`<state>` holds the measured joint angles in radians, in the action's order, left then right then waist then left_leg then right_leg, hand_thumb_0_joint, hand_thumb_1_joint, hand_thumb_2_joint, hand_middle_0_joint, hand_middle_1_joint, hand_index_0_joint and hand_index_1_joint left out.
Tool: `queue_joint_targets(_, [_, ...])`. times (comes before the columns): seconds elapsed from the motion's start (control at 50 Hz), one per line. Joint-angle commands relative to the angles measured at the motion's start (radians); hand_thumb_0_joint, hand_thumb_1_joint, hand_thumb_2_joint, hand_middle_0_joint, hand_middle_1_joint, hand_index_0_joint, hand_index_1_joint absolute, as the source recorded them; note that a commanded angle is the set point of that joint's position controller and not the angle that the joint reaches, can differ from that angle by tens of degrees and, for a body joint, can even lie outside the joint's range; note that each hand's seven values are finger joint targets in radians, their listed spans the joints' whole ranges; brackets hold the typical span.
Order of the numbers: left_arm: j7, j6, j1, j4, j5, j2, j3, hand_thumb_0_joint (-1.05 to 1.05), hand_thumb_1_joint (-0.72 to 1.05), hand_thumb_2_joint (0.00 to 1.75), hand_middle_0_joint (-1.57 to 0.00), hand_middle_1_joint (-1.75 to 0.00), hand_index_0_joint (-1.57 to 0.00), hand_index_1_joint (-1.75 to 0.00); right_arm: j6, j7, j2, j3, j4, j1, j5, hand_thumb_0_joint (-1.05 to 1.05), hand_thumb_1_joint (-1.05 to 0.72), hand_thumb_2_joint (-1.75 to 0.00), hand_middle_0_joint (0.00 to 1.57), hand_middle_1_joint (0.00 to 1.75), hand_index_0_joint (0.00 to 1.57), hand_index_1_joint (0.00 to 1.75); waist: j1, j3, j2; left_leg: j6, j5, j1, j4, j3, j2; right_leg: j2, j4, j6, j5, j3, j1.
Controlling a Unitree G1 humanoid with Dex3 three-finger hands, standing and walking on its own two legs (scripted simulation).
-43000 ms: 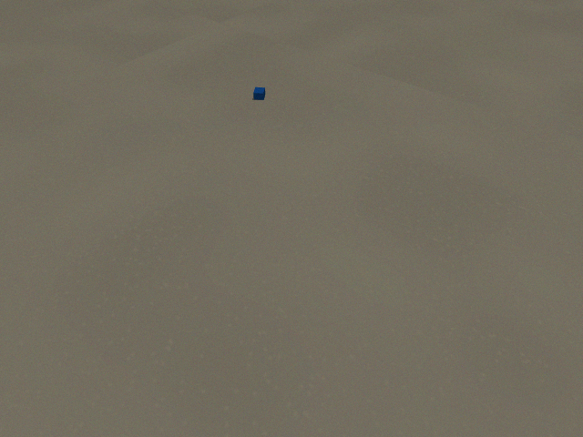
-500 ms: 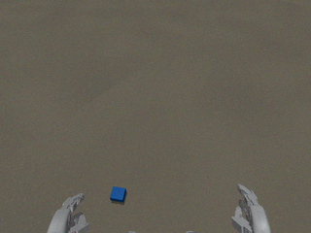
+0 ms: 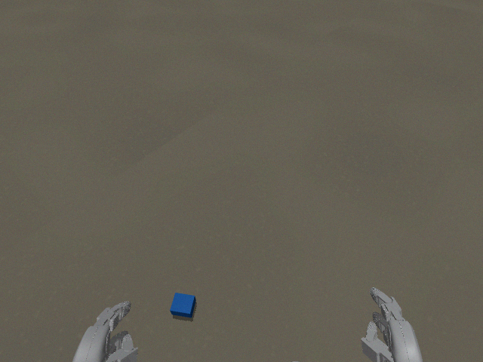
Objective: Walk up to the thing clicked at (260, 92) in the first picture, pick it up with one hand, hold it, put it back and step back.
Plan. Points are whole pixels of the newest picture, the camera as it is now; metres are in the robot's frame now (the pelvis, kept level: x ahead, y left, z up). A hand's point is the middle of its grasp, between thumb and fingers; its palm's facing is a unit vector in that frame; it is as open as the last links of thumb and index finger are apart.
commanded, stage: home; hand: left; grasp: from above
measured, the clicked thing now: (183, 305) +0.45 +0.22 -0.69
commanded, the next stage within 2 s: stand in 0.26 s
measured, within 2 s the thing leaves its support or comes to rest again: neither
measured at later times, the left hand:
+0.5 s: hand out of the picture +0.15 +0.21 -0.08, palm faces +0.01 -0.95 -0.32, open 7.4 cm
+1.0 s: hand out of the picture +0.03 +0.24 -0.10, palm faces +0.04 -0.95 -0.32, open 7.4 cm
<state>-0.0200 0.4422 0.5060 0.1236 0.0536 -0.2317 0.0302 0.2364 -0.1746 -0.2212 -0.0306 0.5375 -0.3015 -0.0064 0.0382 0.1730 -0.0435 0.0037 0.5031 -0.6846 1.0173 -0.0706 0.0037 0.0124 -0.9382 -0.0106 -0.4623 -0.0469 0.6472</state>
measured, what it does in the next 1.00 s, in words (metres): rises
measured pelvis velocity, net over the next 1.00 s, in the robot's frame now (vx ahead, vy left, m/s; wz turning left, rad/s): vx -0.02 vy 0.01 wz -0.01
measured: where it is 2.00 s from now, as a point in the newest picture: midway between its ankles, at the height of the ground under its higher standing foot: outside the picture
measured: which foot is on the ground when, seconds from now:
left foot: down 0.00-1.00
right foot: down 0.00-1.00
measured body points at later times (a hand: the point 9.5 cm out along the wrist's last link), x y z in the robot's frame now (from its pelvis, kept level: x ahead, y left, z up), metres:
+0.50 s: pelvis -0.02 +0.00 +0.02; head +0.01 +0.01 +0.47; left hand +0.15 +0.26 -0.06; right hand +0.13 -0.25 -0.08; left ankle +0.00 +0.11 -0.68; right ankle +0.00 -0.13 -0.68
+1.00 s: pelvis -0.02 +0.01 +0.06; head -0.04 +0.01 +0.51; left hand +0.02 +0.29 -0.08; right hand +0.05 -0.26 -0.08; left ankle +0.00 +0.11 -0.68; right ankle +0.00 -0.13 -0.68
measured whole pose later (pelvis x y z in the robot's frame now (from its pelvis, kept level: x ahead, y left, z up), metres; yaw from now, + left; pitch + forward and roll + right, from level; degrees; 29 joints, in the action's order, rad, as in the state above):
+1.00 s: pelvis -0.02 +0.01 +0.06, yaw +0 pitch -5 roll +0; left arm -0.03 0.02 0.22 -1.04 -0.04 -0.27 0.04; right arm 0.00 -0.02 -0.27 0.04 1.05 -0.18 0.04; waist -0.02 -0.05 -0.01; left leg 0.03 0.22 -0.15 0.46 -0.02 -0.04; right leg -0.04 -0.45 -0.03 -0.21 0.00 0.16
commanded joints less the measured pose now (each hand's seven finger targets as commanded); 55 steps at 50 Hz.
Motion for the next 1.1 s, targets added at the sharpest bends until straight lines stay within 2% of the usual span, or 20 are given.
queue_joint_targets(0.0, [-0.004, -0.053, -0.029, 0.198, -0.001, -0.103, 0.052, 0.0, 0.9, 0.9, -0.2, -0.3, -0.2, -0.3, 0.06, -0.016, -0.126, 0.05, -0.17, 0.072, -0.001, 0.0, -0.9, -0.9, 0.2, 0.3, 0.2, 0.3, 0.001, 0.046, -0.019, 0.011, -0.199, 0.071, -0.184, 0.011, -0.005, 0.015, 0.146, 0.016, 0.161, -0.009, -0.049])
queue_joint_targets(0.06, [-0.006, -0.052, -0.023, 0.21, 0.001, -0.109, 0.065, 0.0, 0.9, 0.9, -0.2, -0.3, -0.2, -0.3, 0.06, -0.016, -0.127, 0.053, -0.172, 0.062, -0.003, 0.0, -0.9, -0.9, 0.2, 0.3, 0.2, 0.3, 0.005, 0.082, -0.016, 0.012, -0.24, 0.087, -0.174, 0.011, -0.005, 0.016, 0.14, 0.018, 0.196, -0.009, -0.063])
queue_joint_targets(0.1, [-0.008, -0.053, -0.016, 0.193, 0.0, -0.114, 0.069, 0.0, 0.9, 0.9, -0.2, -0.3, -0.2, -0.3, 0.059, -0.017, -0.127, 0.051, -0.17, 0.073, -0.004, 0.0, -0.9, -0.9, 0.2, 0.3, 0.2, 0.3, 0.0, 0.042, -0.002, 0.014, -0.199, 0.065, -0.177, 0.012, -0.006, 0.015, 0.15, 0.016, 0.162, -0.01, -0.055])
queue_joint_targets(0.22, [-0.006, -0.055, -0.017, 0.186, -0.004, -0.096, 0.048, 0.0, 0.9, 0.9, -0.2, -0.3, -0.2, -0.3, 0.059, -0.015, -0.13, 0.052, -0.173, 0.072, -0.001, 0.0, -0.9, -0.9, 0.2, 0.3, 0.2, 0.3, 0.003, 0.042, -0.018, 0.008, -0.189, 0.074, -0.196, -0.004, 0.003, 0.02, 0.132, 0.019, 0.149, -0.016, -0.038])
queue_joint_targets(0.26, [-0.007, -0.055, -0.033, 0.195, -0.002, -0.1, 0.055, 0.0, 0.9, 0.9, -0.2, -0.3, -0.2, -0.3, 0.058, -0.017, -0.13, 0.053, -0.176, 0.071, -0.004, 0.0, -0.9, -0.9, 0.2, 0.3, 0.2, 0.3, 0.01, 0.05, -0.012, 0.011, -0.163, 0.072, -0.192, 0.001, 0.0, 0.019, 0.143, 0.017, 0.13, -0.013, -0.034])
queue_joint_targets(0.3, [-0.008, -0.056, -0.019, 0.207, 0.002, -0.113, 0.069, 0.0, 0.9, 0.9, -0.2, -0.3, -0.2, -0.3, 0.058, -0.016, -0.124, 0.05, -0.175, 0.067, -0.003, 0.0, -0.9, -0.9, 0.2, 0.3, 0.2, 0.3, 0.0, 0.07, -0.02, 0.012, -0.195, 0.072, -0.179, 0.007, -0.005, 0.016, 0.144, 0.018, 0.158, -0.01, -0.054])
queue_joint_targets(0.32, [-0.007, -0.055, -0.027, 0.197, -0.002, -0.105, 0.054, 0.0, 0.9, 0.9, -0.2, -0.3, -0.2, -0.3, 0.059, -0.016, -0.128, 0.051, -0.179, 0.077, -0.005, 0.0, -0.9, -0.9, 0.2, 0.3, 0.2, 0.3, 0.005, 0.043, 0.0, 0.014, -0.174, 0.061, -0.184, 0.008, -0.002, 0.018, 0.147, 0.017, 0.139, -0.012, -0.04])
queue_joint_targets(0.34, [-0.042, -0.26, -0.313, -0.154, -0.119, -0.18, 0.058, 0.0, 0.9, 0.9, -0.2, -0.3, -0.2, -0.3, -0.053, 0.044, -0.232, 0.091, 0.08, 0.149, 0.124, 0.0, -0.9, -0.9, 0.2, 0.3, 0.2, 0.3, -0.074, -0.16, 0.045, 0.054, -0.386, 0.106, -0.266, -0.04, 0.043, -0.063, 0.182, 0.057, 0.184, 0.091, -0.223])
queue_joint_targets(0.36, [-0.036, -0.324, -0.228, -0.322, -0.12, -0.2, 0.077, 0.0, 0.9, 0.9, -0.2, -0.3, -0.2, -0.3, -0.094, 0.07, -0.241, 0.11, 0.09, 0.15, 0.127, 0.0, -0.9, -0.9, 0.2, 0.3, 0.2, 0.3, -0.07, -0.088, 0.077, 0.064, -0.379, 0.176, -0.269, -0.008, 0.032, -0.073, 0.21, 0.087, 0.175, 0.137, -0.237])
queue_joint_targets(0.38, [-0.032, -0.355, -0.218, -0.374, -0.127, -0.202, 0.075, 0.0, 0.9, 0.9, -0.2, -0.3, -0.2, -0.3, -0.114, 0.086, -0.236, 0.105, 0.081, 0.13, 0.124, 0.0, -0.9, -0.9, 0.2, 0.3, 0.2, 0.3, -0.057, -0.067, 0.093, 0.062, -0.402, 0.225, -0.267, -0.004, 0.026, -0.081, 0.214, 0.099, 0.195, 0.154, -0.221])
queue_joint_targets(0.4, [-0.025, -0.373, -0.248, -0.399, -0.126, -0.197, 0.063, 0.0, 0.9, 0.9, -0.2, -0.3, -0.2, -0.3, -0.125, 0.099, -0.237, 0.1, 0.082, 0.114, 0.128, 0.0, -0.9, -0.9, 0.2, 0.3, 0.2, 0.3, -0.038, -0.08, 0.049, 0.063, -0.37, 0.221, -0.295, -0.036, 0.034, -0.064, 0.212, 0.092, 0.197, 0.146, -0.213])
queue_joint_targets(0.44, [-0.018, -0.398, -0.271, -0.482, -0.118, -0.204, 0.057, 0.0, 0.9, 0.9, -0.2, -0.3, -0.2, -0.3, -0.135, 0.131, -0.211, 0.097, 0.123, 0.123, 0.077, 0.0, -0.9, -0.9, 0.2, 0.3, 0.2, 0.3, -0.062, -0.044, 0.011, 0.068, -0.326, 0.276, -0.343, -0.046, 0.029, -0.082, 0.214, 0.072, 0.23, 0.134, -0.296])
queue_joint_targets(0.5, [-0.019, -0.41, -0.281, -0.605, -0.103, -0.197, 0.063, 0.0, 0.9, 0.9, -0.2, -0.3, -0.2, -0.3, -0.149, 0.147, -0.206, 0.108, 0.157, 0.165, 0.058, 0.0, -0.9, -0.9, 0.2, 0.3, 0.2, 0.3, -0.078, -0.044, 0.062, 0.058, -0.326, 0.319, -0.363, -0.043, 0.026, -0.09, 0.276, 0.058, 0.243, 0.138, -0.308])
queue_joint_targets(0.6, [-0.021, -0.444, -0.348, -0.764, -0.103, -0.209, 0.062, 0.0, 0.9, 0.9, -0.2, -0.3, -0.2, -0.3, -0.18, 0.152, -0.208, 0.112, 0.245, 0.153, 0.063, 0.0, -0.9, -0.9, 0.2, 0.3, 0.2, 0.3, -0.051, -0.109, 0.069, 0.055, -0.269, 0.388, -0.433, -0.038, 0.024, -0.113, 0.386, 0.05, 0.199, 0.162, -0.31])
queue_joint_targets(0.68, [-0.023, -0.452, -0.326, -0.876, -0.093, -0.2, 0.058, 0.0, 0.9, 0.9, -0.2, -0.3, -0.2, -0.3, -0.186, 0.15, -0.22, 0.114, 0.301, 0.163, 0.059, 0.0, -0.9, -0.9, 0.2, 0.3, 0.2, 0.3, -0.064, -0.12, 0.005, 0.054, -0.35, 0.429, -0.519, -0.082, 0.059, -0.093, 0.404, 0.038, 0.289, 0.118, -0.389])
queue_joint_targets(0.74, [-0.025, -0.455, -0.329, -0.948, -0.091, -0.209, 0.055, 0.0, 0.9, 0.9, -0.2, -0.3, -0.2, -0.3, -0.193, 0.143, -0.224, 0.111, 0.343, 0.164, 0.052, 0.0, -0.9, -0.9, 0.2, 0.3, 0.2, 0.3, -0.057, -0.148, 0.035, 0.043, -0.384, 0.463, -0.556, -0.073, 0.057, -0.103, 0.461, 0.039, 0.332, 0.126, -0.423])
queue_joint_targets(0.76, [-0.025, -0.455, -0.344, -0.966, -0.088, -0.211, 0.054, 0.0, 0.9, 0.9, -0.2, -0.3, -0.2, -0.3, -0.197, 0.14, -0.228, 0.11, 0.36, 0.148, 0.05, 0.0, -0.9, -0.9, 0.2, 0.3, 0.2, 0.3, -0.049, -0.166, 0.026, 0.04, -0.361, 0.451, -0.588, -0.076, 0.061, -0.101, 0.469, 0.037, 0.307, 0.127, -0.437])
queue_joint_targets(0.84, [-0.024, -0.452, -0.331, -1.041, -0.085, -0.207, 0.047, 0.0, 0.9, 0.9, -0.2, -0.3, -0.2, -0.3, -0.204, 0.138, -0.247, 0.111, 0.401, 0.168, 0.045, 0.0, -0.9, -0.9, 0.2, 0.3, 0.2, 0.3, -0.058, -0.214, -0.006, 0.039, -0.261, 0.451, -0.683, -0.102, 0.077, -0.09, 0.516, 0.025, 0.268, 0.11, -0.47])
queue_joint_targets(1.02, [-0.021, -0.459, -0.349, -1.141, -0.087, -0.228, 0.04, 0.0, 0.9, 0.9, -0.2, -0.3, -0.2, -0.3, -0.211, 0.142, -0.253, 0.109, 0.47, 0.169, 0.037, 0.0, -0.9, -0.9, 0.2, 0.3, 0.2, 0.3, -0.051, -0.233, 0.032, 0.027, -0.243, 0.497, -0.743, -0.083, 0.073, -0.109, 0.602, 0.02, 0.258, 0.126, -0.508])
queue_joint_targets(1.08, [-0.019, -0.456, -0.34, -1.166, -0.088, -0.225, 0.035, 0.0, 0.9, 0.9, -0.2, -0.3, -0.2, -0.3, -0.215, 0.145, -0.251, 0.108, 0.485, 0.179, 0.036, 0.0, -0.9, -0.9, 0.2, 0.3, 0.2, 0.3, -0.057, -0.269, 0.046, 0.024, -0.192, 0.493, -0.757, -0.084, 0.074, -0.103, 0.623, 0.018, 0.191, 0.126, -0.476])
